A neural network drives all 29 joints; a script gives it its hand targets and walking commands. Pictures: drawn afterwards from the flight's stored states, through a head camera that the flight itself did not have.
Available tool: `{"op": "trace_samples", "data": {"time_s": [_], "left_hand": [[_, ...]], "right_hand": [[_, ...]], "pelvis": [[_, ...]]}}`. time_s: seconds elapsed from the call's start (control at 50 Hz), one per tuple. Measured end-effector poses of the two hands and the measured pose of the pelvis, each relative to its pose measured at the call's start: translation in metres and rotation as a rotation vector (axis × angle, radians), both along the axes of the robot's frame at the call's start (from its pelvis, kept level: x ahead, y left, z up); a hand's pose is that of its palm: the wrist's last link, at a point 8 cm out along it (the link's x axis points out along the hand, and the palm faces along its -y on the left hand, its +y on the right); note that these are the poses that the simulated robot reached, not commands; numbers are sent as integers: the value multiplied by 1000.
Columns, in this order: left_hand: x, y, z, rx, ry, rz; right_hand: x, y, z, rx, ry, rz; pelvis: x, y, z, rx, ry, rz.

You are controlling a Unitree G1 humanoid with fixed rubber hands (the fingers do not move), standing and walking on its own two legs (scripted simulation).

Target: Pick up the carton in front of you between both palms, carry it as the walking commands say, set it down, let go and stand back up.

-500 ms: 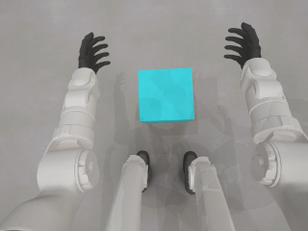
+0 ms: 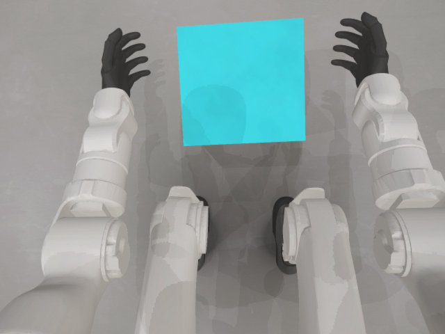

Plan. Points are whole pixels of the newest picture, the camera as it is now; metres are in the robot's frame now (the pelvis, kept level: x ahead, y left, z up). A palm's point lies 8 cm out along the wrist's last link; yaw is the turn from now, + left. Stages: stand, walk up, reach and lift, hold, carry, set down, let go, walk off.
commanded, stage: reach and lift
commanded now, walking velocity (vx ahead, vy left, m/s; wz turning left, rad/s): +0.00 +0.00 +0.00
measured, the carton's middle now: (240, 96) +0.49 +0.00 -0.32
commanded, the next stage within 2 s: none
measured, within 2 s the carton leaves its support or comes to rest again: leaves its support in 1.12 s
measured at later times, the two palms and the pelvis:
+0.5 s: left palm (145, 90) +0.49 +0.19 -0.25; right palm (335, 79) +0.51 -0.17 -0.25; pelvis -0.01 +0.00 -0.07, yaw +0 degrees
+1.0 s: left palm (159, 85) +0.50 +0.16 -0.24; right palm (319, 77) +0.51 -0.14 -0.24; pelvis -0.02 +0.00 -0.07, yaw +0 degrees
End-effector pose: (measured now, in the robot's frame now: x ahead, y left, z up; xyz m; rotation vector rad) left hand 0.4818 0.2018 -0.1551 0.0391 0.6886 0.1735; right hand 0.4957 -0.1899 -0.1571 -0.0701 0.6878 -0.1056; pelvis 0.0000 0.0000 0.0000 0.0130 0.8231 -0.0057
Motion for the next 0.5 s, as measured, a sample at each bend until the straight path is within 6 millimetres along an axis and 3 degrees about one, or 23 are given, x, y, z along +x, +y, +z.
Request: {"op": "trace_samples", "data": {"time_s": [0.16,0.3,0.36,0.5], "left_hand": [[1,-6,-52,-6,45,2],[3,-11,-95,-4,62,-6],[6,-7,-99,7,58,-6],[10,-12,-96,-8,43,-13]], "right_hand": [[2,6,-51,8,42,-7],[2,8,-95,8,55,-10],[3,8,-101,0,54,-3],[9,16,-94,12,32,10]], "pelvis": [[-18,1,-40,1,-77,0],[-23,1,-65,-1,-142,1],[-20,0,-70,-2,-160,0],[-14,1,-74,-4,-150,-2]]}}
